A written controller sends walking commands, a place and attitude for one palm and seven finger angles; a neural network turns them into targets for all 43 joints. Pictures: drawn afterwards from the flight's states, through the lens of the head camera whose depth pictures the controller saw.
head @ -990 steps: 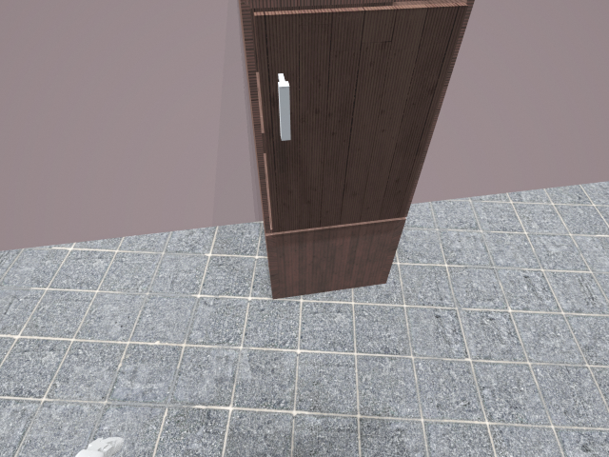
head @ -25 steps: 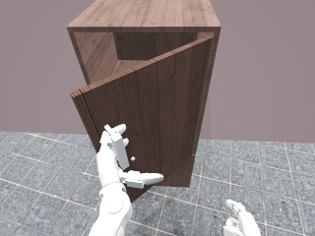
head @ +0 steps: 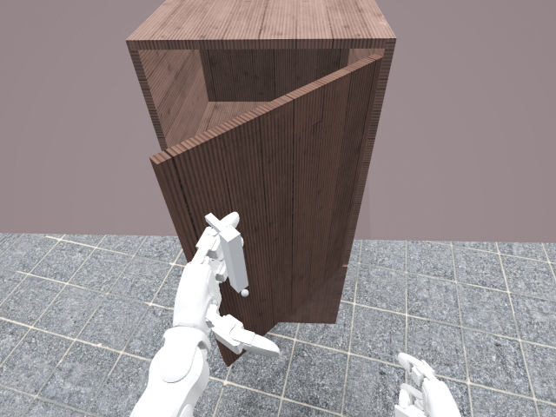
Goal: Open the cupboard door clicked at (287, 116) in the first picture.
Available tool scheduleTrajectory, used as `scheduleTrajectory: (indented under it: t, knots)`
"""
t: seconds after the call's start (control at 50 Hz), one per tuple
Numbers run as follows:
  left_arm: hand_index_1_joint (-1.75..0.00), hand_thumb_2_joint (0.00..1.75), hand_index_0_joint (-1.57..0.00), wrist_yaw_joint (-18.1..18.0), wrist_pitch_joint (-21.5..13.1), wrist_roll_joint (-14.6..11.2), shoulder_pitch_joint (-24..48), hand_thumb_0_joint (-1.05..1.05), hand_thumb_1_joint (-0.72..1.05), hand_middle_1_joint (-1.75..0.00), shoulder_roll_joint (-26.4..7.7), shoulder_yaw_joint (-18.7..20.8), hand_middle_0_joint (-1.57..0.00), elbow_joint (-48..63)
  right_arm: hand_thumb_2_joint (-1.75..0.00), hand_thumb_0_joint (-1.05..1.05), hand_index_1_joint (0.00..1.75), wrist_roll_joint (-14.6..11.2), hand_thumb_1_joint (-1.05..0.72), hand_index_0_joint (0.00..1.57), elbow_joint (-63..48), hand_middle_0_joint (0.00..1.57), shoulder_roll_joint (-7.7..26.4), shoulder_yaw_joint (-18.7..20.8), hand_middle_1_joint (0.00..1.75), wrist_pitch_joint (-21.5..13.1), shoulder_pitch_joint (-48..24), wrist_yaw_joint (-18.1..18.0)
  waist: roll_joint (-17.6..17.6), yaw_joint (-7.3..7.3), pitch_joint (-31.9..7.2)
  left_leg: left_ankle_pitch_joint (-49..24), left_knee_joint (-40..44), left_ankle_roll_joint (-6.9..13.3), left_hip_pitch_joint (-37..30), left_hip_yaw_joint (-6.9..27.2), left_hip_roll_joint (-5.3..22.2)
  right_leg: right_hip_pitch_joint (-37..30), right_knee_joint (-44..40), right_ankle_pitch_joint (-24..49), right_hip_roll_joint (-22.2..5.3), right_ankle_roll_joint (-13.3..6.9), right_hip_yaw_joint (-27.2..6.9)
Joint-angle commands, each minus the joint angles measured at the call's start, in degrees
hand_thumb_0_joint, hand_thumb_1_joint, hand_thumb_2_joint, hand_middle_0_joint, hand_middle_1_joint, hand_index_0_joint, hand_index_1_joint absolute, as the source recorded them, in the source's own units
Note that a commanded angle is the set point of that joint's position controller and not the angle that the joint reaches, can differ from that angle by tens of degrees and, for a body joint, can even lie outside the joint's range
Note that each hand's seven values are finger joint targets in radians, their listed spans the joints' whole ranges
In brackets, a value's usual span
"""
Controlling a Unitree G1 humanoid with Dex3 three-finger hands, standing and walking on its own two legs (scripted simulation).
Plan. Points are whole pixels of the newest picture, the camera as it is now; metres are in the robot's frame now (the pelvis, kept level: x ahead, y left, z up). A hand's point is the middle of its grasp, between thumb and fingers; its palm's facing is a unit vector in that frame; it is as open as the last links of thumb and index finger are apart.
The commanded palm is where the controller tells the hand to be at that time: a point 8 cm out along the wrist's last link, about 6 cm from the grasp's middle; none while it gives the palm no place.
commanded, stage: slide the hand sideways off the handle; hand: left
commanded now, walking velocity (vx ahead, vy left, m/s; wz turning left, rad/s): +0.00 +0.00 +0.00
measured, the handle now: (226, 253) +0.32 +0.10 +0.09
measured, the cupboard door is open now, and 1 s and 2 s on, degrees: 45 45 45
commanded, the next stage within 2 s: draw the hand back to the body in 0.86 s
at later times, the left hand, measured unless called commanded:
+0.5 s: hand (214, 318) +0.22 +0.10 +0.09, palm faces -0.03 -1.00 -0.02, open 16.1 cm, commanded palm +0.19 +0.17 +0.09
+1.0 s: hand (164, 347) +0.19 +0.15 +0.09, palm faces +0.01 -1.00 -0.03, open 16.3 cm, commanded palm +0.16 +0.21 +0.10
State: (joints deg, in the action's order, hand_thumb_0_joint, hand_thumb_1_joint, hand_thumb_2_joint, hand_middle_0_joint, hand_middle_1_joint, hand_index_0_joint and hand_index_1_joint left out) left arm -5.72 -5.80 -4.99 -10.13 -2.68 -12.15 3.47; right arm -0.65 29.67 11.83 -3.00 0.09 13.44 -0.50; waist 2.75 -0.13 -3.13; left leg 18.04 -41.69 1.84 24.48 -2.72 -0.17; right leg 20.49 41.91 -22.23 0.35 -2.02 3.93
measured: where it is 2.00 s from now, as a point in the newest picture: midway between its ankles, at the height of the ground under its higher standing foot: outside the picture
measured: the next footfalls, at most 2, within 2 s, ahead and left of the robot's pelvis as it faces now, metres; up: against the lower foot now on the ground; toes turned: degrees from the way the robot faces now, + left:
none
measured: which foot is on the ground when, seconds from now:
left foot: down 0.00-1.00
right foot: down 0.00-1.00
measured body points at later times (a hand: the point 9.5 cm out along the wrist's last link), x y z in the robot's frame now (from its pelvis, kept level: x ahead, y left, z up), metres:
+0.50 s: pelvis +0.01 -0.01 +0.00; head +0.00 -0.03 +0.45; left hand +0.22 +0.15 +0.09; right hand +0.19 -0.23 -0.08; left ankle +0.04 +0.10 -0.71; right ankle +0.00 -0.10 -0.71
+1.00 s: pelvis +0.01 -0.02 -0.01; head +0.02 -0.03 +0.44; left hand +0.18 +0.20 +0.09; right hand +0.21 -0.25 -0.08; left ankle +0.04 +0.10 -0.71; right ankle +0.00 -0.10 -0.71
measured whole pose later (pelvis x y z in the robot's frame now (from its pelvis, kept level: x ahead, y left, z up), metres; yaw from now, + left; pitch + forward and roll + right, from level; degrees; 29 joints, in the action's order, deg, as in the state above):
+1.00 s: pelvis +0.01 -0.02 -0.01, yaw +2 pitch +5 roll -1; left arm 13.6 -14.0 -16.5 -32.6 -11.5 5.0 15.9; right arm -2.0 29.1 14.8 -0.7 -8.6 14.9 -3.2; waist 3.8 1.6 -5.2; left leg 22.1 -49.0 0.4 31.5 0.4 1.0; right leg 25.5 46.7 -26.0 1.6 -3.3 6.8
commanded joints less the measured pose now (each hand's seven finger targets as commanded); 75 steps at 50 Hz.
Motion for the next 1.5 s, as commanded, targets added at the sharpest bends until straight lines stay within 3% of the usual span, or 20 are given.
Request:
scheduleTrajectory:
  t: [0.0, 0.2, 0.38, 0.48, 0.64, 0.68, 0.8, 0.88, 0.9, 0.94, 0.98, 1.02, 1.12, 1.14, 1.2, 1.34, 1.38, 1.44, 1.46, 1.48]
  knots:
    - [-0.3, 0.3, -0.15, -1.57, -4.35, 2.22, 9.21, 0.0, -0.5, -0.3, -0.92, 1.5, -0.15, 15.3, -0.9, 0.0, 0.3, 0.08, -0.9, 0.2, -11.09, 0.2, 5.36, 1.96, 0.3, -3.51, -8.9, 0.12, -3.71, 0.81, -5.78, 0.22, 8.0, -0.59, -6.84, 5.07, 1.12, 4.0, -7.9, 3.03, 0.43, 0.07, -1.12]
    - [-0.3, 0.3, -0.15, 0.98, -5.35, -0.08, -0.83, 0.0, -0.5, -0.3, -3.42, 4.57, -0.15, 21.21, -0.9, 0.0, 0.3, 0.05, -0.9, 0.2, -11.83, 0.2, 5.46, 2.02, 0.3, -4.91, -8.34, -0.23, -2.59, 0.8, -4.88, -1.27, 6.63, -0.31, -6.18, 3.97, 0.83, 3.54, -8.67, 4.76, 0.59, 0.41, -1.82]
    - [-0.3, 0.3, -0.15, 4.92, -6.63, -2.78, -5.0, 0.0, -0.5, -0.3, -8.05, 10.43, -0.15, 21.76, -0.9, 0.0, 0.3, -0.18, -0.9, 0.2, -10.98, 0.2, 5.93, 2.27, 0.3, -6.91, -6.87, -1.33, -3.85, 0.62, -4.96, -1.81, 4.35, -0.18, -4.34, 3.68, 0.02, 3.22, -9.19, 5.59, 0.37, 0.94, -3.28]
    - [-0.3, 0.3, -0.15, 7.36, -7.17, -4.91, -13.72, 0.0, -0.5, -0.3, -10.56, 14.98, -0.15, 22.01, -0.9, 0.0, 0.3, -0.44, -0.9, 0.2, -11.33, 0.2, 6.17, 2.63, 0.3, -7.76, -6.13, -1.48, -4.75, 2.04, -6.46, -5.07, 3.2, -0.21, -2.8, 3.3, -0.24, 0.58, -8.18, 11.63, 0.05, 1.33, -4.11]
    - [-0.3, 0.3, -0.15, 11.62, -9.36, -7.79, -18.99, 0.0, -0.5, -0.3, -12.38, 18.71, -0.15, 25.33, -0.9, 0.0, 0.3, -0.82, -0.9, 0.2, -11.8, 0.2, 6.49, 3.16, 0.3, -8.69, -4.8, -1.86, -4.25, 1.34, -6.23, -6.8, 0.11, -0.43, -0.52, 3.37, -0.73, 1.02, -6.56, 19.24, -0.81, 2.67, -5.62]
    - [-0.3, 0.3, -0.15, 12.76, -9.95, -8.78, -21.32, 0.0, -0.5, -0.3, -13.85, 21.04, -0.15, 25.32, -0.9, 0.0, 0.3, -0.8, -0.9, 0.2, -11.68, 0.2, 6.58, 3.48, 0.3, -8.84, -4.58, -2.03, -6.02, 1.69, -7.02, -7.0, -0.92, -0.5, 0.87, 3.68, -0.79, -0.11, -6.33, 20.75, -1.2, 3.12, -6.65]
    - [-0.3, 0.3, -0.15, 18.07, -12.39, -11.56, -20.7, 0.0, -0.5, -0.3, -15.13, 22.23, -0.15, 25.71, -0.9, 0.0, 0.3, -1.27, -0.9, 0.2, -11.03, 0.2, 7.29, 3.91, 0.3, -10.28, -4.07, -2.79, -4.34, 0.54, -6.78, -6.04, -3.28, -0.48, 2.16, 4.25, -0.87, 2.51, -6.37, 19.65, -1.97, 3.94, -8.2]
    - [-0.3, 0.3, -0.15, 20.51, -13.07, -12.74, -18.99, 0.0, -0.5, -0.3, -14.05, 20.25, -0.15, 25.23, -0.9, 0.0, 0.3, -1.54, -0.9, 0.2, -10.74, 0.2, 7.77, 3.95, 0.3, -11.82, -4.14, -3.24, -3.85, 0.18, -6.32, -5.72, -3.72, -0.29, 1.93, 4.77, -0.8, 4.42, -6.25, 16.52, -1.66, 3.49, -7.4]
    - [-0.3, 0.3, -0.15, 20.59, -13.14, -12.67, -17.85, 0.0, -0.5, -0.3, -13.81, 19.38, -0.15, 25.9, -0.9, 0.0, 0.3, -1.65, -0.9, 0.2, -10.79, 0.2, 7.83, 3.86, 0.3, -12.24, -4.11, -3.26, -1.91, 0.04, -6.5, -5.52, -3.42, -0.29, 1.39, 4.86, -0.82, 5.0, -5.98, 15.62, -1.55, 3.17, -6.97]
    - [-0.3, 0.3, -0.15, 19.94, -12.31, -12.46, -18.46, 0.0, -0.5, -0.3, -14.01, 19.85, -0.15, 24.86, -0.9, 0.0, 0.3, -1.64, -0.9, 0.2, -10.81, 0.2, 7.76, 3.89, 0.3, -12.65, -3.98, -3.31, -3.07, 0.62, -6.47, -5.18, -2.74, -0.28, 1.52, 5.16, -0.69, 5.43, -5.48, 13.7, -0.99, 2.66, -5.74]
    - [-0.3, 0.3, -0.15, 18.7, -11.67, -11.73, -18.08, 0.0, -0.5, -0.3, -16.85, 22.24, -0.15, 25.98, -0.9, 0.0, 0.3, -1.6, -0.9, 0.2, -10.69, 0.2, 7.73, 3.91, 0.3, -12.69, -4.46, -3.43, -2.67, 1.54, -7.06, -5.11, -1.94, -0.15, 1.14, 5.2, -0.55, 4.82, -5.42, 11.22, -0.48, 1.95, -5.07]
    - [-0.3, 0.3, -0.15, 17.51, -10.6, -11.39, -17.15, 0.0, -0.5, -0.3, -16.65, 22.37, -0.15, 27.52, -0.9, 0.0, 0.3, -1.84, -0.9, 0.2, -11.31, 0.2, 7.27, 3.63, 0.3, -12.75, -4.88, -3.54, -0.97, 1.92, -6.95, -4.36, -0.66, -0.18, 0.13, 5.11, -0.41, 5.13, -5.44, 8.59, -0.06, 1.43, -3.97]
    - [-0.3, 0.3, -0.15, 16.61, -7.68, -12.04, -19.29, 0.0, -0.5, -0.3, -15.78, 23.12, -0.15, 28.24, -0.9, 0.0, 0.3, -2.13, -0.9, 0.2, -11.32, 0.2, 6.95, 3.12, 0.3, -13.0, -5.68, -3.67, -1.65, 2.74, -7.29, -4.49, 1.67, -0.26, -1.68, 5.26, -0.11, 3.76, -5.82, 8.86, 0.68, 1.24, -2.18]
    - [-0.3, 0.3, -0.15, 16.8, -7.05, -11.89, -19.22, 0.0, -0.5, -0.3, -15.82, 22.75, -0.15, 29.18, -0.9, 0.0, 0.3, -2.21, -0.9, 0.2, -11.35, 0.2, 6.99, 2.95, 0.3, -13.13, -5.73, -3.62, 0.27, 2.68, -6.91, -4.95, 2.12, -0.32, -2.39, 5.29, 0.01, 3.97, -5.6, 9.6, 0.87, 1.11, -1.59]
    - [-0.3, 0.3, -0.15, 17.16, -4.99, -11.99, -19.13, 0.0, -0.5, -0.3, -16.13, 22.89, -0.15, 29.41, -0.9, 0.0, 0.3, -2.17, -0.9, 0.2, -10.94, 0.2, 7.22, 2.78, 0.3, -13.48, -5.66, -3.56, -1.58, 2.23, -5.83, -5.02, 2.8, -0.2, -2.74, 5.62, 0.22, 3.77, -6.35, 9.97, 1.06, 1.33, -1.2]
    - [-0.3, 0.3, -0.15, 17.39, -2.49, -12.49, -16.95, 0.0, -0.5, -0.3, -17.69, 25.13, -0.15, 33.03, -0.9, 0.0, 0.3, -2.28, -0.9, 0.2, -10.47, 0.2, 7.5, 2.35, 0.3, -14.39, -5.96, -3.92, 0.12, 2.68, -5.28, -3.71, 5.33, -0.51, -5.28, 6.4, 0.39, 3.15, -7.68, 7.62, 1.42, 0.96, -0.06]
    - [-0.3, 0.33, -0.15, 17.69, -1.62, -12.83, -17.27, 0.0, -0.43, -0.3, -18.62, 26.62, -0.15, 31.45, -0.9, 0.0, 0.3, -2.22, -0.9, 0.2, -9.69, 0.2, 7.63, 2.36, 0.3, -14.53, -6.22, -4.06, -1.74, 2.71, -4.52, -4.24, 5.65, -0.41, -5.15, 6.6, 0.48, 2.33, -8.52, 8.12, 1.53, 0.9, -0.03]
    - [-0.3, 0.37, -0.16, 18.76, -0.65, -13.64, -15.38, 0.0, -0.32, -0.3, -19.35, 27.84, -0.16, 32.43, -0.9, 0.0, 0.3, -2.53, -0.9, 0.2, -9.31, 0.2, 7.87, 2.22, 0.3, -14.82, -6.62, -4.31, 0.47, 2.76, -4.01, -4.0, 6.71, -0.57, -6.43, 6.58, 0.43, 1.92, -9.48, 7.81, 1.51, 0.9, -0.04]
    - [-0.3, 0.39, -0.16, 9.98, -1.29, -4.62, -12.43, 0.0, -0.29, -0.3, -27.68, 29.72, -0.16, 37.44, -0.9, 0.0, 0.3, -1.43, -0.9, 0.2, -9.52, 0.2, 7.17, 2.17, 0.3, -14.02, -7.92, -5.49, 0.83, 4.55, -2.47, -2.21, 8.97, -0.49, -6.94, 5.61, 0.72, 0.19, -14.76, 6.26, 0.15, 0.22, -4.1]
    - [-0.3, 0.4, -0.16, 6.01, -0.59, -3.71, -15.77, 0.0, -0.26, -0.3, -24.22, 28.76, -0.16, 34.75, -0.9, 0.0, 0.3, -0.79, -0.9, 0.2, -8.4, 0.2, 6.39, 1.89, 0.3, -13.79, -7.39, -5.97, -0.6, 3.58, 0.82, -1.09, 9.39, -0.67, -7.1, 5.11, 0.59, 0.41, -17.52, 3.67, -0.35, 0.2, -4.48]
